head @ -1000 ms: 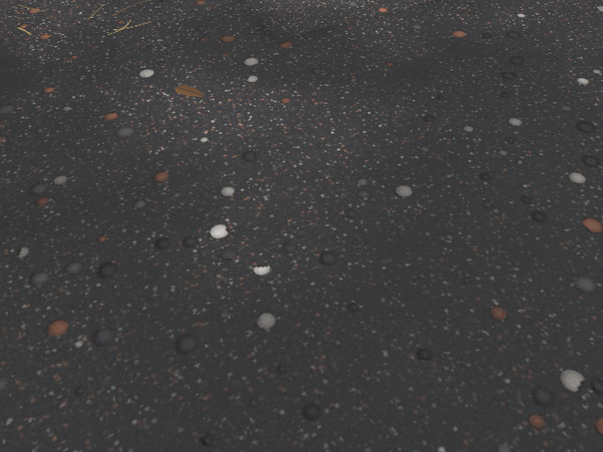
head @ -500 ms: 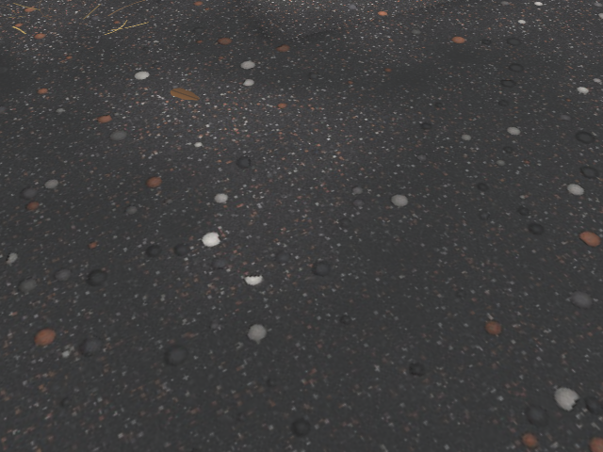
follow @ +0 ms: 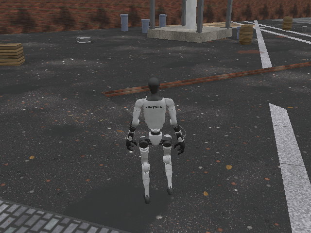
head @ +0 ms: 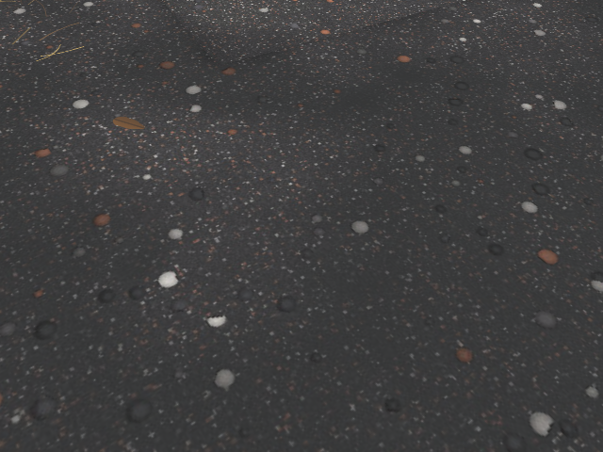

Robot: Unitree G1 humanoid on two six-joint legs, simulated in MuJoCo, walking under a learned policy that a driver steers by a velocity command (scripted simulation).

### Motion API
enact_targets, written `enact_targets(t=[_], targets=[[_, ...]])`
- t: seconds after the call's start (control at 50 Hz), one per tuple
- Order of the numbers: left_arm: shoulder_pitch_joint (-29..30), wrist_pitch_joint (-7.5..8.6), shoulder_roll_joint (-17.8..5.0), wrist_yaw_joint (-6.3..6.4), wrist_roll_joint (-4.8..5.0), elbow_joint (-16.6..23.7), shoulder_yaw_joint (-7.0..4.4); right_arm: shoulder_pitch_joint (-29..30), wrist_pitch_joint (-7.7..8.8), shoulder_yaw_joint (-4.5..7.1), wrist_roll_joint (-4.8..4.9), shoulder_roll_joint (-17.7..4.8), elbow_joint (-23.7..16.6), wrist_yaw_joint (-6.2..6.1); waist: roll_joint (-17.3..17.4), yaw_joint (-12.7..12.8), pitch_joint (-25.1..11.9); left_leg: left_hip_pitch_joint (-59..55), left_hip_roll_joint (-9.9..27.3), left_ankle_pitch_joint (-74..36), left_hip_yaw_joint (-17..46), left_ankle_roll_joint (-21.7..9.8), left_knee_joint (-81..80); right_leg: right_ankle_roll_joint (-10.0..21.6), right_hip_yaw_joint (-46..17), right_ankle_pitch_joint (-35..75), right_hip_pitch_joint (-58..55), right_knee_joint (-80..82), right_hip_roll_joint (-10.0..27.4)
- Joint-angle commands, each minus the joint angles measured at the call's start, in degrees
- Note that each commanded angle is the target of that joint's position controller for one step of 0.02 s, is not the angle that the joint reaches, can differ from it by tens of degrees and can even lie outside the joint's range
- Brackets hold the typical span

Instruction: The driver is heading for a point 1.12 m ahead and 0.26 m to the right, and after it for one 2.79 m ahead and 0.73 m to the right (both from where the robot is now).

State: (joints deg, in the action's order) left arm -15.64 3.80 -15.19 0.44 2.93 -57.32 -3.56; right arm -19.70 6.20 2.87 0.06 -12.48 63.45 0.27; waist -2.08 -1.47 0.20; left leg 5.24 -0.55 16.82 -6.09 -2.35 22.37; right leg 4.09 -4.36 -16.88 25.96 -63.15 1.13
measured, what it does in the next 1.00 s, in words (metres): walks ahead, turning right: right foot, then left foot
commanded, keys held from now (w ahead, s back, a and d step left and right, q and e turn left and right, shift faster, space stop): w+e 0.66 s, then w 0.34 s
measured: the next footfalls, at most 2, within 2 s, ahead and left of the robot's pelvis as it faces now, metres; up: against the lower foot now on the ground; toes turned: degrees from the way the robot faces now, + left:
right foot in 0.34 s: +0.33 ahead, -0.15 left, +0.00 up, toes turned -14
left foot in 0.84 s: +0.66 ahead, -0.06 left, +0.00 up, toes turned -28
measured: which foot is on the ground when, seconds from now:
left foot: down 0.00-0.34, up 0.36-0.82, down 0.84-1.00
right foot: up 0.00-0.32, down 0.34-0.84, up 0.86-1.00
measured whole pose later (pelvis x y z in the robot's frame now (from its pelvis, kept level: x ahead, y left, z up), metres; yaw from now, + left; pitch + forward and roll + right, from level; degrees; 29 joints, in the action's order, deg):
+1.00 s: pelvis +0.55 -0.11 +0.00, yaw -28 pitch +2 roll +1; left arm -17.6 3.9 -15.6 0.3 1.0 -47.2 -3.0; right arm -12.2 6.7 3.0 -0.2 -14.6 47.2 1.4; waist -1.9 0.1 0.7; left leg 16.5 -3.0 9.1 -1.3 -2.3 24.1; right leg 2.6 -4.2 -20.6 24.6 -66.4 -0.2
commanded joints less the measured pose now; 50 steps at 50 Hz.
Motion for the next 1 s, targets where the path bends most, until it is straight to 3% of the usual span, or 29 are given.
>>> enact_targets(t=[0.02, 0.12, 0.22, 0.28, 0.3, 0.32, 0.34, 0.36, 0.38, 0.4, 0.42, 0.44, 0.46, 0.5, 0.56, 0.66, 0.74, 0.8, 0.82, 0.84, 0.86, 0.88, 0.9, 0.92, 0.94, 0.96, 0.98, 1.0], targets=[[3.5, 0.06, -1.9, -1.08, -0.39, 3.7, -0.93, -2.2, 0.61, -0.09, -0.83, -4.5, -1.5, -0.50, 7.4, -0.7, 5.0, -7.6, 14.1, -13.9, 10.7, -3.8, -13.5, -0.2, -1.9, 7.1, 16.3, 0.0, 4.2], [13.5, -0.51, 0.5, -1.97, -0.92, 9.4, 0.14, -2.3, -0.05, 0.13, -1.32, -7.7, -2.8, -1.97, 5.3, -1.5, 7.8, -4.1, 13.9, -20.8, 2.2, -4.5, -16.4, -2.4, 2.1, 15.4, 17.6, 13.9, 4.2], [21.5, -0.60, 0.9, -3.98, -1.23, 14.4, 0.96, -6.2, -0.91, 0.53, -0.14, -9.0, -2.6, -2.33, 4.7, -2.6, 9.3, -7.8, 15.7, -29.8, -4.2, -4.2, -14.2, 0.1, 8.4, 16.2, 14.4, 23.9, 2.7], [18.3, -0.72, -2.0, -4.93, -1.23, 15.6, -0.45, -4.3, -1.83, 1.32, 0.14, -11.6, -4.1, -2.73, 8.3, 2.0, 4.3, -11.8, 16.9, -59.8, -7.1, -3.1, -3.3, 3.5, 12.6, 10.4, 4.7, 24.8, -2.1], [12.9, -0.93, -4.2, -5.06, -1.09, 14.6, -1.58, -3.1, -2.37, 1.67, -0.02, -12.5, -4.9, -2.98, 9.7, 5.4, 0.6, -11.7, 17.0, -67.3, -7.4, -2.7, 4.8, 5.0, 13.3, 8.1, -2.0, 24.3, -4.2], [4.4, -1.20, -7.3, -4.77, -1.04, 12.7, -3.26, -1.4, -2.69, 1.89, 0.12, -13.3, -5.9, -2.98, 9.5, 9.9, -4.1, -8.0, 16.2, -66.9, -7.3, -1.8, 15.7, 7.0, 12.7, 9.6, -13.8, 27.4, -5.8], [-4.5, -1.89, -10.9, -3.55, -1.01, 10.6, -5.27, -0.7, -2.33, 1.77, -0.01, -13.3, -7.1, -2.85, 6.6, 14.3, -8.2, 4.2, 13.6, -52.6, -6.9, 0.3, 31.4, 9.2, 5.1, 8.4, -30.0, 30.6, -3.2], [-4.4, -2.30, -16.3, -2.33, -1.16, 11.8, -6.16, -4.2, -0.61, -0.48, -1.00, -4.4, -10.5, -1.81, -11.1, 7.7, -13.9, 28.9, 0.6, 3.6, -5.0, 4.2, 57.7, 19.8, -28.8, 1.6, -47.9, 36.9, 13.8], [-5.0, -1.58, -13.7, -2.29, -2.39, 12.0, -4.75, -2.2, 2.47, -0.47, 0.88, -6.2, -12.3, -0.57, -6.7, 8.4, -22.1, 36.0, -2.1, 14.6, 11.4, 2.7, 66.4, 23.4, -47.1, -5.5, -51.2, 47.3, 19.4], [-3.7, -0.57, -9.7, -2.24, -2.85, 11.5, -3.78, 4.8, 3.73, 0.72, 3.10, -9.8, -14.8, -0.19, -3.6, 8.9, -13.8, 40.7, 1.3, 10.0, 13.0, 0.7, 64.5, 18.9, -37.7, -3.1, -45.8, 48.6, 16.6], [0.7, 0.53, -7.7, -2.61, -2.18, 12.0, -3.18, 5.9, 4.07, 0.74, 2.88, -9.6, -15.4, -0.55, 1.5, 5.5, -6.4, 39.5, 4.2, 5.1, 12.4, 0.2, 57.9, 16.2, -28.2, 4.2, -35.6, 48.9, 13.5], [4.8, 1.20, -6.1, -2.87, -1.99, 12.9, -2.66, 5.7, 3.65, 1.31, 1.66, -9.9, -14.6, -1.30, 4.3, 2.8, -4.4, 35.3, 6.4, 2.9, 12.1, 0.4, 52.3, 13.9, -22.1, 9.8, -27.9, 49.0, 10.6], [7.0, 1.40, -5.3, -2.84, -2.44, 13.8, -2.29, 4.0, 2.75, 1.76, 0.90, -10.0, -14.5, -1.54, 4.2, 0.7, -2.8, 31.0, 7.7, 1.3, 12.2, 0.9, 49.5, 13.2, -18.3, 13.7, -21.6, 49.9, 8.7], [6.8, 1.54, -6.0, -2.38, -2.23, 13.9, -2.32, 3.5, 1.24, 2.03, -0.08, -9.2, -15.6, -1.48, 2.6, -1.0, -2.0, 27.5, 8.5, 0.9, 11.8, 2.7, 44.0, 13.7, -15.9, 17.9, -15.4, 51.2, 7.6], [3.2, 1.40, -8.2, -0.91, -2.04, 13.6, -2.77, 10.4, 0.04, 1.79, -1.21, -7.9, -18.5, -1.91, 0.8, 0.5, -0.1, 29.1, 7.6, -6.5, 9.8, 5.4, 33.4, 12.9, -12.3, 17.4, -10.4, 52.5, 5.5], [-2.1, 0.50, -8.9, 0.13, -1.62, 13.1, -2.87, 21.8, 0.62, 0.91, -0.43, -6.5, -22.4, -1.23, -2.4, 5.1, 1.0, 25.9, 3.0, -22.0, 9.2, 5.6, 12.0, 8.6, -11.2, 11.2, -9.9, 50.8, 2.8], [-6.0, 0.18, -7.5, 0.38, -1.52, 11.2, -2.32, 24.9, 1.70, 0.78, 0.12, -7.8, -23.9, 0.36, -3.0, 6.8, 0.3, 25.0, 2.5, -23.0, 9.7, 4.1, 6.5, 8.1, -14.2, 10.8, -17.1, 46.4, 6.1], [-6.9, -0.38, -8.3, 0.70, -2.12, 10.8, -2.46, 23.1, 2.51, 1.21, 0.14, -9.6, -24.1, 1.00, -5.0, 5.1, 0.2, 22.5, 1.7, -14.9, 8.7, 1.4, 4.0, 7.3, -17.3, 18.0, -22.7, 41.9, 8.7], [-6.1, -0.53, -8.1, 0.67, -2.14, 11.0, -2.33, 18.9, 2.74, 1.70, 0.01, -10.5, -23.1, 0.86, -5.5, 2.7, -1.4, 17.0, 0.6, -14.1, 7.4, -0.2, 1.7, 6.5, -16.7, 25.1, -23.3, 38.5, 7.5], [-5.2, -0.45, -6.6, 0.41, -2.45, 11.6, -1.68, 11.6, 2.99, 2.62, -0.59, -12.5, -21.4, 0.56, -4.5, -0.7, -6.8, 5.8, 2.7, -15.3, 9.1, -3.0, 2.4, 5.0, -14.5, 30.4, -21.2, 29.8, 4.6], [-6.3, -0.21, -4.4, 0.28, -3.45, 12.8, -0.68, 1.7, 2.91, 3.52, -1.11, -16.1, -20.2, 0.32, 2.1, -4.0, -15.6, -10.9, 12.3, -16.1, 19.6, -7.6, 5.0, 2.8, -10.1, 20.3, -11.9, 13.7, 0.4], [-14.5, 0.56, -1.2, 0.00, -1.42, 12.4, 0.26, -4.4, 1.93, 4.72, -0.66, -18.8, -16.9, 0.90, 21.4, -1.5, -20.8, -27.4, 22.7, -1.5, 45.0, -16.3, -1.8, -1.3, -4.5, -11.7, 8.9, -3.9, -7.7], [-11.9, 0.94, -6.7, 0.16, -0.49, 11.8, -0.47, -3.6, 1.71, 3.23, 0.91, -12.9, -17.4, 1.24, 15.0, -3.0, -15.5, -25.6, 22.8, 10.8, 49.4, -14.5, -5.4, -1.1, -7.6, -15.2, 17.0, -10.4, -4.4], [-5.0, 1.10, -9.1, 0.13, -0.43, 13.1, -1.10, 0.3, 1.38, 2.35, 1.01, -9.8, -18.2, 1.07, 9.1, -3.6, -7.1, -18.2, 20.6, 9.3, 41.1, -11.9, -6.4, -0.9, -6.7, -9.9, 19.6, -11.5, -2.2], [-1.3, 1.22, -8.3, 0.18, -1.23, 14.1, -0.91, 3.7, 0.97, 1.87, 0.34, -9.3, -19.0, 1.00, 4.5, -2.4, -3.1, -10.9, 18.2, 2.0, 34.5, -10.9, -7.6, -1.2, -4.1, -5.5, 18.1, -9.8, 0.3], [0.6, 1.39, -7.3, 0.08, -2.29, 14.8, -1.00, 5.5, 0.76, 1.53, -0.13, -8.4, -19.0, 1.07, 3.1, -1.1, -0.3, -5.7, 16.2, -4.0, 30.4, -10.7, -9.2, -1.5, -2.9, -2.6, 17.0, -6.1, 2.2], [0.1, 1.34, -6.5, -0.10, -2.43, 15.0, -1.05, 6.1, 0.82, 1.25, -0.74, -8.1, -18.9, 1.05, 5.5, 0.4, -0.5, -2.5, 14.9, -8.5, 27.5, -10.5, -10.1, -1.7, -2.4, -1.1, 13.9, -3.7, 3.8], [-0.6, 1.16, -5.4, -0.21, -2.31, 14.9, -0.89, 6.0, 0.84, 1.11, -0.61, -7.6, -18.6, 1.15, 6.6, 0.9, -0.7, -1.1, 13.5, -11.5, 24.9, -10.4, -11.1, -2.0, -1.6, -0.8, 12.2, -1.4, 4.4]])
Velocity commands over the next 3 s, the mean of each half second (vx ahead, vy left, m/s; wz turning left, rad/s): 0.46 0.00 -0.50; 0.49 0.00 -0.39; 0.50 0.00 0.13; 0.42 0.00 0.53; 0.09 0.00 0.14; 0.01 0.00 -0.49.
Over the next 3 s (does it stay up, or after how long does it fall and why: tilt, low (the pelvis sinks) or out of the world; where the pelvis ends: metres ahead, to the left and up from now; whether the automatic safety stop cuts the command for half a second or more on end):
stays up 1.10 -0.41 -0.01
